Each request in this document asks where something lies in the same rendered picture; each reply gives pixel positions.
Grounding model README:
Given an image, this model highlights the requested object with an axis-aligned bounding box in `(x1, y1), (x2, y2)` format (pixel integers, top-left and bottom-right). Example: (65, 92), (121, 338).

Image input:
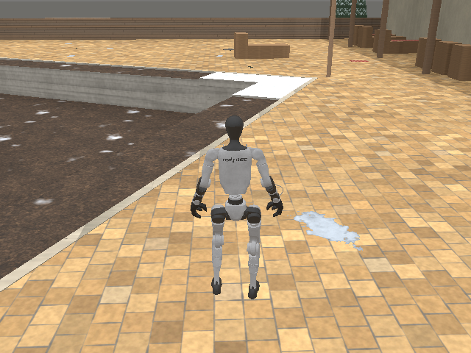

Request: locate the left robot upper arm
(199, 148), (219, 188)

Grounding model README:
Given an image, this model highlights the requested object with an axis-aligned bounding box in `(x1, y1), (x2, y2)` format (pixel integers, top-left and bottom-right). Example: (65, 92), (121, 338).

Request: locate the robot right hand
(266, 200), (283, 217)

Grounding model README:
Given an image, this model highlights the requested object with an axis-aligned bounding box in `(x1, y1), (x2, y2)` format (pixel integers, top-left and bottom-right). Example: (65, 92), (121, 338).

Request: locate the robot left thigh
(210, 204), (226, 248)

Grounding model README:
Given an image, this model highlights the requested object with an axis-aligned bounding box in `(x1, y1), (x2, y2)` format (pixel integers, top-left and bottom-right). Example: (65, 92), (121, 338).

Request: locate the robot left forearm
(192, 177), (207, 205)

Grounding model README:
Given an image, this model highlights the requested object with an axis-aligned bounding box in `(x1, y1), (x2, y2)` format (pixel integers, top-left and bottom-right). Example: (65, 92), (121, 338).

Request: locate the right robot upper arm
(250, 147), (272, 188)

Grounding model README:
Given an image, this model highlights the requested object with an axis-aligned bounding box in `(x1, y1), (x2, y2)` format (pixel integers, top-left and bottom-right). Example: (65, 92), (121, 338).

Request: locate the humanoid robot torso
(218, 144), (252, 221)

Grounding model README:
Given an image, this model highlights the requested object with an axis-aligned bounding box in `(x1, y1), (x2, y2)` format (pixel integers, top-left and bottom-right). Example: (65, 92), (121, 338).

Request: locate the robot left hand
(190, 202), (207, 218)

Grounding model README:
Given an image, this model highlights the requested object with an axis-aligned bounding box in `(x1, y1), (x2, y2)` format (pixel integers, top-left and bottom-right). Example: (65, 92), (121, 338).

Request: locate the robot right forearm
(265, 176), (280, 203)

